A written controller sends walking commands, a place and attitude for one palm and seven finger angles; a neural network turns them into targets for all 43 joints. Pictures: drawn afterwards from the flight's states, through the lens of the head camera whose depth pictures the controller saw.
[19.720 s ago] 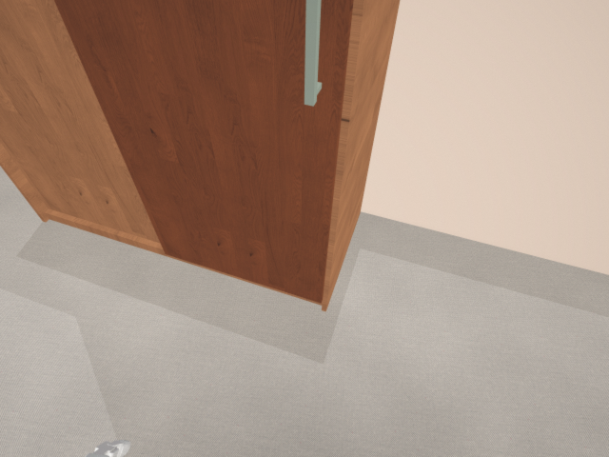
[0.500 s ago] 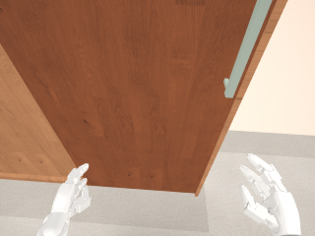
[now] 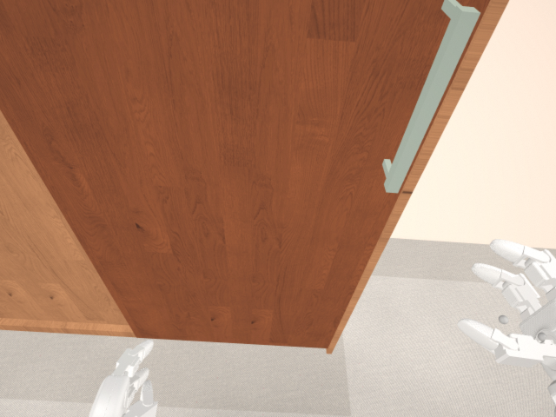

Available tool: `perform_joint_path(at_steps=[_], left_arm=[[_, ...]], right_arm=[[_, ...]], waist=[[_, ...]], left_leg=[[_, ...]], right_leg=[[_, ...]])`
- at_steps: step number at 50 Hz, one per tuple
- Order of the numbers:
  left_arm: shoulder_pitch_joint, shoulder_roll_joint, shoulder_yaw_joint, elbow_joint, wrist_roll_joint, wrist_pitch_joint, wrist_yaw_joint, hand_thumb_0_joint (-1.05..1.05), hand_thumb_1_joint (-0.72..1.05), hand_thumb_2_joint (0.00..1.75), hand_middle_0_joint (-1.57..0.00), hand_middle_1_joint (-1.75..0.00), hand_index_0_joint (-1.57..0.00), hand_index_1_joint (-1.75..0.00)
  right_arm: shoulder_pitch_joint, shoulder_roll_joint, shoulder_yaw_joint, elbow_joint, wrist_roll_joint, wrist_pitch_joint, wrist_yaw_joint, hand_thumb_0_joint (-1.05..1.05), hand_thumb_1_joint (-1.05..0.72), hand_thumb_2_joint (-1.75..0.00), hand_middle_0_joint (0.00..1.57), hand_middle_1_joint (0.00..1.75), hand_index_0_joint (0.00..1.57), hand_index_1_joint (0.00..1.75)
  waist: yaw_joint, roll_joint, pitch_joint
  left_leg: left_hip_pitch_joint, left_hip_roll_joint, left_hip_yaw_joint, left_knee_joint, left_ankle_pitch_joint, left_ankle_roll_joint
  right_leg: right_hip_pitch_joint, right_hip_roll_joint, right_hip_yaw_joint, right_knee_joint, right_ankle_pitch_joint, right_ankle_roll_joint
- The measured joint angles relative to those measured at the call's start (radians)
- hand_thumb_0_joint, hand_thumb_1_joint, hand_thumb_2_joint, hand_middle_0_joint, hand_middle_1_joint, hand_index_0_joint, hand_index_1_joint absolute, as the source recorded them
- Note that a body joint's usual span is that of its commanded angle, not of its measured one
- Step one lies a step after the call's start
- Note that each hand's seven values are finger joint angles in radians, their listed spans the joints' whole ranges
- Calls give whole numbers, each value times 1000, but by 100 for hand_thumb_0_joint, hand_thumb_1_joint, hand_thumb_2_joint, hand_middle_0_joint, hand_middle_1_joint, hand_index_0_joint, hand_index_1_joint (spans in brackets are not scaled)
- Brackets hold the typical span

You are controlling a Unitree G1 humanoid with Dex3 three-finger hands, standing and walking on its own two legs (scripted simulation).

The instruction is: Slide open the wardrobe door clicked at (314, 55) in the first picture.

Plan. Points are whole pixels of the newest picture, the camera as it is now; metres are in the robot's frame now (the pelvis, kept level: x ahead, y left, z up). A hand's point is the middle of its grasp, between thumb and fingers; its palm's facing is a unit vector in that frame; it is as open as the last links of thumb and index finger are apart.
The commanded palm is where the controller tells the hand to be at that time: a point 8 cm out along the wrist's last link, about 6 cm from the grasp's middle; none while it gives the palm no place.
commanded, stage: raise the hand with hooked fingers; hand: right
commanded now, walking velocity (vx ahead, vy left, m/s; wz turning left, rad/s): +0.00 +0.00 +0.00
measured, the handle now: (417, 109) +0.46 -0.15 +0.25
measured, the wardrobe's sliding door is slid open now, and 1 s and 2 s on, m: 0.00 0.00 0.00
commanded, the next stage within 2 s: move the hooked fingers beside the handle in 1.22 s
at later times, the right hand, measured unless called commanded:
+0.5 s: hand out of the picture +0.25 -0.30 +0.23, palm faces +0.10 +0.99 -0.13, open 13.8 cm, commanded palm +0.21 -0.34 +0.24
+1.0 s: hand out of the picture +0.27 -0.29 +0.26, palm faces +0.07 +0.99 -0.15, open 14.0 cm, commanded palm +0.23 -0.34 +0.28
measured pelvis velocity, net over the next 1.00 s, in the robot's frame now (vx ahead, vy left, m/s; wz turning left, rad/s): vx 0.00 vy -0.01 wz -0.01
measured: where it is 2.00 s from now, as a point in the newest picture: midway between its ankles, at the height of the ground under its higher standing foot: outside the picture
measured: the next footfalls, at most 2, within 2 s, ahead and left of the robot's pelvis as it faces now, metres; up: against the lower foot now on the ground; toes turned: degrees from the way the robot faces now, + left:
none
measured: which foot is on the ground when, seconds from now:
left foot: down 0.00-1.00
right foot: down 0.00-1.00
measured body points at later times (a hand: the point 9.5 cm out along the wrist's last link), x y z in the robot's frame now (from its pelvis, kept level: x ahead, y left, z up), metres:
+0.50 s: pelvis -0.01 -0.03 +0.02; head -0.04 -0.01 +0.46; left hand +0.22 +0.16 -0.04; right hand +0.24 -0.35 +0.23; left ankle +0.00 +0.09 -0.72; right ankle +0.01 -0.12 -0.72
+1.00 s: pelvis +0.00 -0.01 +0.02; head -0.03 +0.02 +0.46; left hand +0.20 +0.21 -0.05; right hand +0.26 -0.34 +0.27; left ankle +0.00 +0.09 -0.72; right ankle +0.01 -0.12 -0.72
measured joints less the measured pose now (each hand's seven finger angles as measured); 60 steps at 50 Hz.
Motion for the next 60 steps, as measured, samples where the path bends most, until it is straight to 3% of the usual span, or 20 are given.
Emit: perform_joint_path(at_steps=[6, 13, 23, 33, 43, 51, 60], left_arm=[[-10, 25, 14, 10, -7, -17, 16, 2, 90, 90, -20, -30, -20, -30], [-66, 7, -10, -7, -11, -12, 28, 2, 90, 90, -20, -30, -20, -30], [-124, -33, -70, -26, -21, 53, 18, 2, 90, 90, -20, -30, -20, -30], [-124, -19, -86, -13, -34, 106, 10, 2, 90, 90, -21, -30, -20, -30], [-114, 25, -67, -13, -51, 132, -2, 2, 90, 90, -20, -30, -20, -30], [-110, 32, -49, -23, -45, 128, 3, 2, 90, 90, -20, -30, -20, -30], [-123, 23, -55, -20, -50, 120, 11, 2, 90, 90, -20, -30, -20, -30]], right_arm=[[-37, -6, 1, -62, -18, 72, -9, 0, 7, -49, 27, 92, 27, 92], [-139, -44, -13, -98, -39, 175, -27, 0, 24, -42, 28, 103, 28, 103], [-327, -114, -57, -55, -57, 359, 6, -1, 44, -33, 30, 116, 30, 116], [-489, -195, -98, 17, -75, 476, 44, -1, 50, -31, 30, 120, 30, 119], [-579, -269, -128, 123, -67, 543, 91, -1, 51, -30, 30, 120, 30, 120], [-497, -209, -127, 20, -57, 522, 67, -1, 51, -30, 30, 120, 30, 120], [-537, -223, -126, 67, -79, 540, 48, -1, 51, -30, 30, 120, 30, 120]], waist=[[-23, 10, 16], [-45, 16, 34], [-71, 4, 43], [-71, -5, 46], [-50, -18, 29], [-45, -18, 33], [-51, -25, 34]], left_leg=[[66, 11, -8, -50, 20, -14], [147, 23, -5, -115, 50, -25], [207, 33, 4, -183, 88, -33], [225, 33, 10, -209, 103, -30], [199, 29, 7, -196, 99, -22], [200, 16, 1, -183, 86, -13], [201, 10, 9, -175, 75, -6]], right_leg=[[65, 15, -8, -46, 14, -18], [141, 32, -6, -107, 42, -30], [197, 48, 2, -176, 83, -38], [215, 51, 8, -207, 104, -36], [197, 45, 6, -208, 107, -28], [200, 32, 2, -192, 91, -20], [198, 25, 10, -182, 83, -10]])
